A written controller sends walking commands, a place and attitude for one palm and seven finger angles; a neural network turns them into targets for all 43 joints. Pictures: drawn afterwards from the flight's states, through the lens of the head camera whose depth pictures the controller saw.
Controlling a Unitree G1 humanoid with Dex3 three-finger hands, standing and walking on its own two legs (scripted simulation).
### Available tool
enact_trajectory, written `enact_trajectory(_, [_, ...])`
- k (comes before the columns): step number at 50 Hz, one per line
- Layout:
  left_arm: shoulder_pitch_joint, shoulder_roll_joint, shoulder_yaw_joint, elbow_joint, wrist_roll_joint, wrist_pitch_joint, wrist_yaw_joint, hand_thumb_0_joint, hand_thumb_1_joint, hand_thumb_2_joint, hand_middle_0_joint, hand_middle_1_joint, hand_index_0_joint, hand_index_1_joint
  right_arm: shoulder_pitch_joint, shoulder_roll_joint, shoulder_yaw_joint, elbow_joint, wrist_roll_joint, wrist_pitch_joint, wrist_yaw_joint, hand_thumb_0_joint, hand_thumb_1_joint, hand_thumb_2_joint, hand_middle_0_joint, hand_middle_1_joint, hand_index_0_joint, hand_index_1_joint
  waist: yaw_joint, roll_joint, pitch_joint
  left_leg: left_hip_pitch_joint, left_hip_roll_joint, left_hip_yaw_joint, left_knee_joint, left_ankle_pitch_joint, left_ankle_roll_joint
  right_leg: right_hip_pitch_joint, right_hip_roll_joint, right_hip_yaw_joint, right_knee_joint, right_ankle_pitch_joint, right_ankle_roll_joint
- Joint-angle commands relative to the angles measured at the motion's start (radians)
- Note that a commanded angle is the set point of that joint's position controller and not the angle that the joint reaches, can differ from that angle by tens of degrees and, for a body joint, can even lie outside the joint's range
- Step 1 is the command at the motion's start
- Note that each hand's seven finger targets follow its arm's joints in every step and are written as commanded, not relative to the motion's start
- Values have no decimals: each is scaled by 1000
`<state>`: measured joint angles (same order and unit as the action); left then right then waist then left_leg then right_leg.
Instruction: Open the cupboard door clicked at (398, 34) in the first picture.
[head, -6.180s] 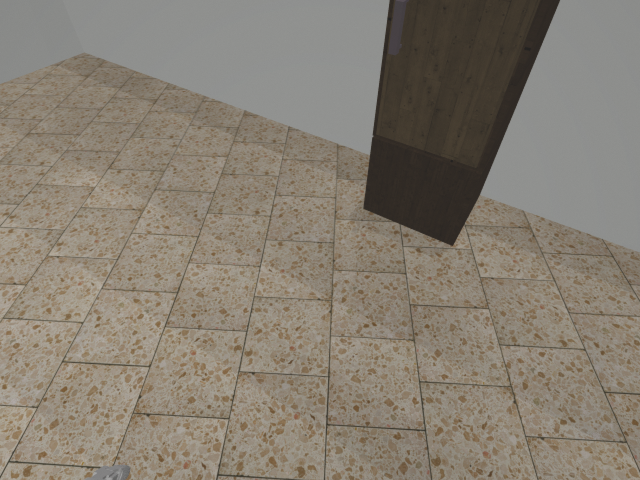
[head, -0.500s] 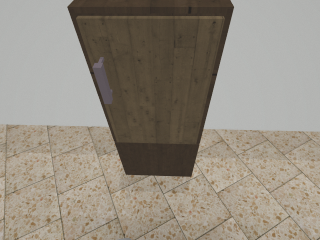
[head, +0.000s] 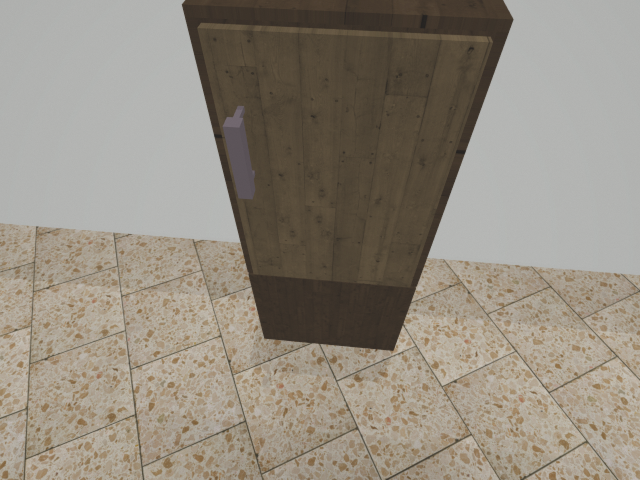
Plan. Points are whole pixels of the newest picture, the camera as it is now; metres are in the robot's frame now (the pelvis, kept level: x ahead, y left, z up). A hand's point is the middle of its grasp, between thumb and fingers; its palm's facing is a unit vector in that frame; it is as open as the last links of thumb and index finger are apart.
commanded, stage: come to a stop and stand still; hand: left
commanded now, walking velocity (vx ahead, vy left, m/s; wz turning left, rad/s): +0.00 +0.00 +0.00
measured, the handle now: (243, 153) +0.59 +0.19 +0.06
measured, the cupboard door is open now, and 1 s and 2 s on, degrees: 0 0 0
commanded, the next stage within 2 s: look again from close up in 0.34 s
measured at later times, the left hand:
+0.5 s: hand out of the picture +0.03 +0.19 -0.17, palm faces -0.01 -0.98 -0.21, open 7.3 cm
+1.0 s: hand out of the picture +0.02 +0.19 -0.16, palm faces -0.02 -0.97 -0.23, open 7.4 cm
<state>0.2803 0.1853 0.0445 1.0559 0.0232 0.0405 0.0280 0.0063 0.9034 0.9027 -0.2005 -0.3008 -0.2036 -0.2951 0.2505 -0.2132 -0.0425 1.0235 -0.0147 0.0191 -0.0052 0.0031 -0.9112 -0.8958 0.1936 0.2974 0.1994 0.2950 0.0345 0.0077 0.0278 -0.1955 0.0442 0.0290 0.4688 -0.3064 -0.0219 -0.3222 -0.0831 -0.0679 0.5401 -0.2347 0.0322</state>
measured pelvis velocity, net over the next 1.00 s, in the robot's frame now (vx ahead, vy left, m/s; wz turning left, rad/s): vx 0.01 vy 0.01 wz -0.03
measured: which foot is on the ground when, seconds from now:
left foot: down 0.00-1.00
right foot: down 0.00-1.00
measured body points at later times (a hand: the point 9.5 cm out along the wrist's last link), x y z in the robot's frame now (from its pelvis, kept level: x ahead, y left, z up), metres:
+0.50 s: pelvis +0.01 +0.02 +0.01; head +0.02 +0.02 +0.46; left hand +0.03 +0.24 -0.15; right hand +0.01 -0.21 -0.15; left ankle -0.03 +0.14 -0.73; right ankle +0.01 -0.11 -0.73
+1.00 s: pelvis +0.01 +0.01 +0.00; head +0.02 -0.01 +0.45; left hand +0.02 +0.24 -0.15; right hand -0.01 -0.20 -0.17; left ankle -0.03 +0.14 -0.73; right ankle +0.01 -0.11 -0.73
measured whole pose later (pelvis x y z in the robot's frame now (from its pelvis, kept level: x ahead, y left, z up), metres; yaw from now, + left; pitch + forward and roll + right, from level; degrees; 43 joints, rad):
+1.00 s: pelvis +0.01 +0.01 +0.00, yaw -2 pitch -1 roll +1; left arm 0.26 0.15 -0.01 1.12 0.02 -0.01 0.03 0.01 0.91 0.90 -0.20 -0.30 -0.20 -0.29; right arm 0.31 -0.15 0.01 1.10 -0.02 -0.02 -0.02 0.00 -0.91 -0.90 0.20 0.30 0.20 0.30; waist 0.00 0.03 0.04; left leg -0.13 0.02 0.07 0.45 -0.30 -0.01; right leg -0.24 -0.05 -0.02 0.52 -0.27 0.01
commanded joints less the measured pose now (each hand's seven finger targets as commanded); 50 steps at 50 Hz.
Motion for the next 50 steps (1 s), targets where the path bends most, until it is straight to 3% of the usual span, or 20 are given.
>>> enact_trajectory(1, [-15, 39, 6, -46, -3, -15, -1, 0, 900, 900, -200, -300, -200, -300, 4, -131, -11, -24, -9, -24, -23, 0, -900, -900, 200, 300, 200, 300, -14, 269, 32, -93, 228, -228, -294, 39, 128, -27, 13, 7, 128, -184, -7])
enact_trajectory(3, [-21, 61, 3, -19, -2, -15, -5, 0, 900, 900, -200, -300, -200, -300, -16, -82, 4, -13, -6, -27, -32, 0, -900, -900, 200, 300, 200, 300, -12, 245, 52, -59, 173, -143, -251, 227, 126, -27, 13, 34, 178, -163, -12])
enact_trajectory(5, [11, 47, -7, 0, -7, -26, -6, 0, 900, 900, -200, -300, -200, -300, -17, -76, 4, 2, -4, -31, -36, 0, -900, -900, 200, 300, 200, 300, -4, 183, 12, 41, 154, -84, -158, 460, 129, -2, 14, 27, 71, -121, -9])
enact_trajectory(6, [24, 51, -8, 15, -8, -33, -6, 0, 900, 900, -200, -300, -200, -300, 1, -75, 2, 11, 0, -33, -37, 0, -900, -900, 200, 300, 200, 300, -6, 109, 3, 59, 143, -74, -115, 509, 116, 45, 17, 27, -29, -44, -8])
enact_trajectory(8, [60, 85, -12, 43, -7, -52, 1, 0, 900, 900, -200, -300, -200, -300, 25, -59, 2, 19, 10, -40, -36, 0, -900, -900, 200, 300, 200, 300, -16, 9, -46, 42, 81, -33, -35, 461, 55, 172, -43, 109, -134, 318, -34])
enact_trajectory(9, [52, 104, -15, 44, -9, -54, 3, 0, 900, 900, -200, -300, -200, -300, 32, -51, 4, 23, 15, -41, -32, 0, -900, -900, 200, 300, 200, 300, -28, 15, -49, 36, 66, -29, -59, 336, 39, 181, -77, 118, -131, 344, -46])
enact_trajectory(10, [31, 106, -11, 50, -9, -59, 4, 0, 900, 900, -200, -300, -200, -300, 31, -42, 6, 31, 11, -33, -32, 0, -900, -900, 200, 300, 200, 300, -35, -86, -40, 33, 62, -23, -58, 289, 24, 172, -71, 130, -125, 366, -55])
enact_trajectory(11, [18, 98, -14, 50, -9, -58, 5, 0, 900, 900, -200, -300, -200, -300, 32, -43, 5, 37, 11, -29, -31, 0, -900, -900, 200, 300, 200, 300, -35, -138, -14, 37, 61, -18, -66, 263, 22, 149, -69, 120, -129, 361, -58])
enact_trajectory(15, [0, 78, -22, 53, -13, -52, 8, 0, 900, 900, -200, -300, -200, -300, 37, -35, 17, 68, 8, -35, -31, 0, -900, -900, 200, 300, 200, 300, -32, -27, 9, 45, 73, -24, -115, 261, 28, 141, -45, 102, -151, 254, -43])
enact_trajectory(21, [-4, 77, -25, 60, -14, -46, 7, 0, 900, 900, -200, -300, -200, -300, 49, -35, 23, 90, 7, -39, -32, 0, -900, -900, 200, 300, 200, 300, -25, 21, 30, 31, 77, -33, -146, 228, 31, 159, -32, 92, -178, 185, -39])
enact_trajectory(22, [108, 105, -28, 89, -5, -73, 51, 0, 900, 900, -200, -300, -200, -300, -35, -73, 20, 14, 13, -53, -20, 0, -900, -900, 200, 300, 200, 300, 10, -43, 39, -41, 80, 9, 74, 263, 6, 154, -89, 147, -128, 560, -42])
enact_trajectory(23, [58, 143, -23, 41, -9, -89, 41, 0, 900, 900, -200, -300, -200, -300, 50, -25, 22, -5, 8, -44, -17, 0, -900, -900, 200, 300, 200, 300, -53, 1, -58, -24, 29, -14, 11, 38, 12, 188, -124, 178, -112, 445, -79])
enact_trajectory(24, [20, 127, -30, 21, -11, -89, 30, 0, 900, 900, -200, -300, -200, -300, 79, -20, 25, 0, 6, -46, -14, 0, -900, -900, 200, 300, 200, 300, -57, 20, -56, -14, 36, -27, -31, 52, 20, 142, -88, 148, -103, 247, -88])
enact_trajectory(26, [4, 103, -31, 3, -9, -76, 19, 0, 900, 900, -200, -300, -200, -300, 107, -31, 28, -5, -5, -60, -11, 0, -900, -900, 200, 300, 200, 300, -41, 168, -36, -36, 78, -55, -60, 240, 43, 135, -21, 79, -43, 113, -74])
enact_trajectory(28, [15, 84, -35, 5, -11, -68, 13, 0, 900, 900, -200, -300, -200, -300, 95, -45, 30, -21, -3, -59, -19, 0, -900, -900, 200, 300, 200, 300, -30, 124, -8, -49, 90, -63, -76, 271, 57, 136, 0, 59, -42, 66, -67])
enact_trajectory(30, [12, 74, -39, 8, -12, -64, 10, 0, 900, 900, -200, -300, -200, -300, 101, -48, 32, -26, 1, -56, -21, 0, -900, -900, 200, 300, 200, 300, -33, 20, 29, -57, 77, -64, -90, 188, 59, 118, -5, 71, -64, 65, -65])
enact_trajectory(32, [2, 76, -39, 6, -11, -61, 6, 0, 900, 900, -200, -300, -200, -300, 109, -44, 34, -20, 0, -54, -20, 0, -900, -900, 200, 300, 200, 300, -33, -1, 74, -80, 70, -66, -116, 127, 60, 106, -5, 77, -74, 45, -63])
enact_trajectory(38, [13, 80, -34, 12, -12, -61, 6, 0, 900, 900, -200, -300, -200, -300, 121, -40, 36, 9, 0, -55, -20, 0, -900, -900, 200, 300, 200, 300, -33, -5, 71, -59, 59, -54, -136, 89, 59, 106, -9, 89, -89, 44, -60])
enact_trajectory(45, [22, 82, -28, 25, -12, -68, 6, 0, 900, 900, -200, -300, -200, -300, 117, -32, 35, 38, 0, -58, -24, 0, -900, -900, 200, 300, 200, 300, -33, -16, 24, -2, 56, -30, -112, 154, 53, 118, -23, 106, -92, 137, -64])
enact_trajectory(50, [16, 87, -26, 34, -11, -70, 6, 0, 900, 900, -200, -300, -200, -300, 110, -28, 34, 54, 0, -54, -26, 0, -900, -900, 200, 300, 200, 300, -37, -19, 35, 8, 55, -20, -104, 160, 46, 111, -29, 113, -100, 176, -68])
